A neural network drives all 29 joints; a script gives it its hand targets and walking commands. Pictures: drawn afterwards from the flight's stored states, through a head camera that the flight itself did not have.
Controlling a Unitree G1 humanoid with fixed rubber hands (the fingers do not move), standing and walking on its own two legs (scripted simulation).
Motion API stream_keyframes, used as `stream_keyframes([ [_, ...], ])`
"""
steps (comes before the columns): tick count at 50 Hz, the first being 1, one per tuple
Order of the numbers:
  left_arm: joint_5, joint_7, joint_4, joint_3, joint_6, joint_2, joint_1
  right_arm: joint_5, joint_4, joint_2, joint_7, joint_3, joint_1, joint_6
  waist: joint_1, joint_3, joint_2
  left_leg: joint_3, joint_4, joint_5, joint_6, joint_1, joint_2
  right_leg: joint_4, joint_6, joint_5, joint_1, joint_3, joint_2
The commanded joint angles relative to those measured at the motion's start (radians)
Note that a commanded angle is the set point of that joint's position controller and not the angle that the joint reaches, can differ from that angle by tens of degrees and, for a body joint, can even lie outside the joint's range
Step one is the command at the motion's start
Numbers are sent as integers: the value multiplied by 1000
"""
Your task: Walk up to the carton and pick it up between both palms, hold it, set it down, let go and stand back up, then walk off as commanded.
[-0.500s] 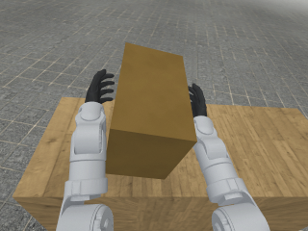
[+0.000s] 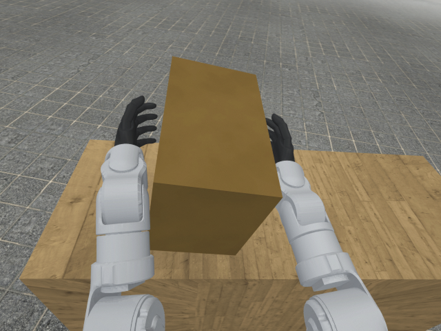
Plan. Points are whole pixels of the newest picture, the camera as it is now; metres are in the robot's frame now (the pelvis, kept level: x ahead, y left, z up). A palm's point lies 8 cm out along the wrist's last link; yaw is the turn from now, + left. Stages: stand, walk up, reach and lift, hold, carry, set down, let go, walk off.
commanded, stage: reach and lift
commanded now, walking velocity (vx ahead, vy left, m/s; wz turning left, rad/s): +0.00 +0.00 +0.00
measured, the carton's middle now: (204, 156) +0.39 +0.01 +0.14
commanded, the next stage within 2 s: hold in 0.04 s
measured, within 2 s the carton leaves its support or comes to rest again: neither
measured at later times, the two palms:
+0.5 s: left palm (129, 145) +0.36 +0.13 +0.19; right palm (280, 158) +0.36 -0.13 +0.17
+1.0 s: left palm (127, 145) +0.35 +0.13 +0.19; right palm (280, 156) +0.36 -0.12 +0.17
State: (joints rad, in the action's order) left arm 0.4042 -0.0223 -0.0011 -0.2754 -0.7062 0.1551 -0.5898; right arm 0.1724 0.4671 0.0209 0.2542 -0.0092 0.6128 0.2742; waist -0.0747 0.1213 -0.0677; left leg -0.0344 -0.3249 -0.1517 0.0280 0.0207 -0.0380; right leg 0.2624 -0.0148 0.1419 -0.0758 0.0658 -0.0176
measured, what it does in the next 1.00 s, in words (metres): stands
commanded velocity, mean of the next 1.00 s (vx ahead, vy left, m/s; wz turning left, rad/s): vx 0.00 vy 0.00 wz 0.00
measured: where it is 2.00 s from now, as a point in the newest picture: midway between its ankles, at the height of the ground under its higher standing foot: outside the picture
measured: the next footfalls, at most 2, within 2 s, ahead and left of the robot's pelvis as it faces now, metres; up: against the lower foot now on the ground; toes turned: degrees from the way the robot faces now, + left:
none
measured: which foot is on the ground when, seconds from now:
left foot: down 0.00-1.00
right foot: down 0.00-1.00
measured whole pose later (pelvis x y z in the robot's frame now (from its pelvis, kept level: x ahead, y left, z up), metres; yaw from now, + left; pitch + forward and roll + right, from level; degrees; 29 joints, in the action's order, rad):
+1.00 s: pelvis +0.00 +0.00 +0.00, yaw +0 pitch -12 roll -1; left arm 0.42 -0.05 0.01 -0.29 -0.73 0.15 -0.59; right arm 0.17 0.48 0.03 0.25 -0.01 0.63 0.28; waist -0.09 0.13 -0.07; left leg -0.04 -0.32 -0.15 0.03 0.04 -0.04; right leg 0.26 -0.01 0.15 -0.09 0.07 -0.02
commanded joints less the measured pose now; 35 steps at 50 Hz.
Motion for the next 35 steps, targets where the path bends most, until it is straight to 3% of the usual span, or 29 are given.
stream_keyframes([
  [1,-116,-146,-36,474,3,456,-459,19,-278,504,-94,-334,714,-80,-17,-327,69,85,42,105,-25,59,91,-21,-34,-77,-51,66,77],
  [2,-136,-144,-17,485,6,471,-461,45,-340,512,-95,-364,766,-91,-4,-391,69,87,27,133,-25,81,92,-18,-38,-91,-49,61,76],
  [3,-135,-143,-64,461,3,460,-449,30,-327,508,-97,-359,776,-87,0,-361,35,79,24,137,-33,85,86,-26,-37,-112,-38,55,74],
  [5,-127,-153,-47,460,18,456,-528,13,-252,513,-96,-329,759,-83,-20,-348,67,83,45,82,-28,52,92,-28,-32,-45,-30,61,71],
  [6,-138,-150,-45,461,23,459,-542,18,-291,516,-99,-325,779,-86,-19,-389,43,84,44,68,-31,69,89,-28,-34,-26,-25,69,75],
  [7,-129,-147,-82,469,15,475,-512,4,-295,518,-96,-320,805,-91,-15,-373,75,90,43,66,-27,56,92,-28,-30,-38,-21,66,71],
  [8,-138,-145,-60,475,17,475,-502,20,-336,515,-97,-340,814,-98,-12,-427,49,79,28,130,-26,77,91,-14,-37,-101,-47,69,80],
  [9,-119,-146,-93,462,10,482,-472,15,-287,504,-95,-330,791,-89,-10,-404,79,79,32,128,-27,81,88,-20,-31,-78,-36,62,77],
  [11,-135,-144,-31,473,32,481,-541,9,-273,531,-100,-321,750,-93,-29,-408,71,81,30,139,-25,74,88,-5,-30,-97,-46,63,74],
  [13,-108,-151,-60,445,10,459,-478,28,-236,510,-96,-334,725,-73,-11,-358,91,83,34,154,-22,67,96,-13,-34,-112,-65,55,73],
  [14,-95,-157,-56,432,1,438,-450,11,-222,506,-93,-318,695,-69,-20,-339,75,84,42,162,-20,71,91,-17,-36,-112,-66,64,73],
  [16,-113,-164,-44,443,-6,438,-444,37,-272,500,-90,-337,744,-80,-14,-352,55,84,25,194,-21,73,87,-18,-36,-140,-79,61,81],
  [18,-155,-157,34,516,21,501,-511,60,-367,524,-86,-384,773,-102,-30,-467,90,70,-1,266,-3,111,87,10,-34,-192,-102,68,87],
  [19,-164,-144,31,515,21,475,-494,54,-395,538,-84,-396,758,-96,-18,-438,66,67,-10,272,-6,102,84,13,-37,-232,-74,55,84],
  [21,-89,-151,-38,438,3,432,-463,38,-264,490,-91,-359,744,-73,1,-336,77,81,33,165,-19,68,89,-19,-34,-97,-55,61,79],
  [22,-90,-157,-64,412,-8,427,-454,43,-287,490,-96,-342,767,-72,4,-312,48,86,55,105,-32,46,90,-28,-36,-34,-45,65,81],
  [23,-88,-160,-50,420,-3,441,-495,20,-254,498,-100,-317,751,-77,-6,-307,81,94,56,65,-25,60,92,-29,-30,-5,-34,68,68],
  [24,-86,-159,-63,431,-12,448,-487,16,-268,484,-104,-307,774,-80,-10,-292,68,87,62,54,-27,48,88,-32,-31,0,-32,73,74],
  [26,-117,-154,4,453,10,468,-496,35,-299,535,-101,-341,751,-90,-2,-382,65,88,32,189,-18,92,86,-4,-32,-124,-66,73,81],
  [29,-163,-145,25,518,19,479,-455,59,-405,508,-87,-408,742,-93,-29,-485,63,58,-16,295,-9,156,83,7,-43,-251,-80,72,86],
  [33,-97,-159,-41,420,5,429,-520,10,-242,501,-95,-313,728,-71,-13,-325,59,96,54,69,-40,61,89,-23,-39,-29,-20,71,67],
  [34,-112,-158,-28,437,7,432,-527,5,-301,515,-98,-327,781,-88,-13,-381,50,97,43,70,-41,57,93,-23,-40,-58,-40,68,64],
  [35,-109,-154,-13,443,7,446,-480,32,-314,526,-95,-359,768,-87,6,-396,58,93,26,153,-37,81,93,-15,-43,-150,-70,58,64],
])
